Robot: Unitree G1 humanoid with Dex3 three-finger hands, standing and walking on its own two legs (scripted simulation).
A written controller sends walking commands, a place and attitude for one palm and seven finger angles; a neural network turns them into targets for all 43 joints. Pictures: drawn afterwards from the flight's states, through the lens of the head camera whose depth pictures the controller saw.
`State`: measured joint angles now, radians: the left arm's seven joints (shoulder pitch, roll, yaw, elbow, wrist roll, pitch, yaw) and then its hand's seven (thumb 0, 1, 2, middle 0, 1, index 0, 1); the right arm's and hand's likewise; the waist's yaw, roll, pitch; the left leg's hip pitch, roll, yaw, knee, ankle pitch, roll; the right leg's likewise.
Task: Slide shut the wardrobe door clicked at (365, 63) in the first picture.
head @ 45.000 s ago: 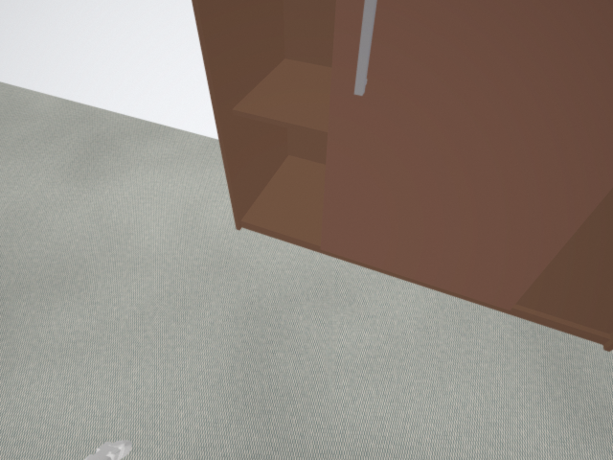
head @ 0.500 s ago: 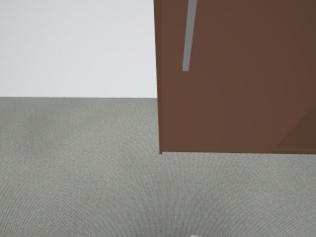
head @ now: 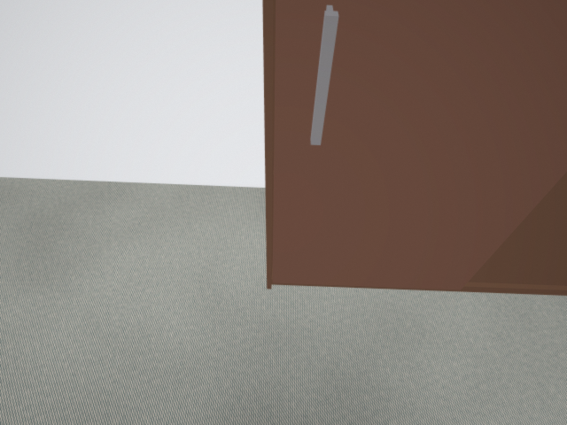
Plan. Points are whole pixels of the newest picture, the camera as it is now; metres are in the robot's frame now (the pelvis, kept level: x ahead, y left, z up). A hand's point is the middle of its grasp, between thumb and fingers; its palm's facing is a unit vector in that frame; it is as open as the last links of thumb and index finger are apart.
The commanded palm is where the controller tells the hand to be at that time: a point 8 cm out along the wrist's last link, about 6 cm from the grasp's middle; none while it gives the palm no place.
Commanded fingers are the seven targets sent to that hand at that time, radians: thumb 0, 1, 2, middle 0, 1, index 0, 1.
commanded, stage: let the arm hang, fingers relaxed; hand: right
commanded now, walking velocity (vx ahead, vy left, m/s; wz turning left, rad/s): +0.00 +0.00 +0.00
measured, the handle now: (321, 82) +0.69 -0.03 +0.13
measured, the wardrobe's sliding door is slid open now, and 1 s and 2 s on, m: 0.00 0.00 0.00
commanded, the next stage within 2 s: look to check the result in 0.20 s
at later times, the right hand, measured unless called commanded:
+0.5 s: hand out of the picture +0.14 -0.21 -0.16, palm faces -0.04 +0.95 -0.31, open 7.4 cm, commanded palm none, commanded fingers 0.00 -0.90 -0.90 0.20 0.30 0.20 0.30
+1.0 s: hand out of the picture +0.15 -0.19 -0.16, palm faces -0.04 +0.95 -0.30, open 7.4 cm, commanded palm none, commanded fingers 0.00 -0.90 -0.90 0.20 0.30 0.20 0.30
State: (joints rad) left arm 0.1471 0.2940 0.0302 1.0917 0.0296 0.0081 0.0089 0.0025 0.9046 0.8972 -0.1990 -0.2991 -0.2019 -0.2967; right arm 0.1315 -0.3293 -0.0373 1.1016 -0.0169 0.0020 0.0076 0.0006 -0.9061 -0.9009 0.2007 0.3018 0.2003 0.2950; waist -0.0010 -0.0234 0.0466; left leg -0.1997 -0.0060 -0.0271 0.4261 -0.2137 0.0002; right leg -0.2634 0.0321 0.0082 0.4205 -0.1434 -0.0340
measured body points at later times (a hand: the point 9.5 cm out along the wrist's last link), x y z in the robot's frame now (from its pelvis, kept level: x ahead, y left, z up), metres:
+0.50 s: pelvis +0.05 +0.02 +0.01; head +0.09 +0.03 +0.45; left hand +0.14 +0.31 -0.14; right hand +0.14 -0.26 -0.13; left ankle +0.01 +0.13 -0.74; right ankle +0.05 -0.10 -0.74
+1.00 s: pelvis +0.06 +0.03 +0.01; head +0.08 +0.04 +0.45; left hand +0.11 +0.31 -0.14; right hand +0.15 -0.24 -0.13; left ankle +0.01 +0.13 -0.74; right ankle +0.05 -0.10 -0.74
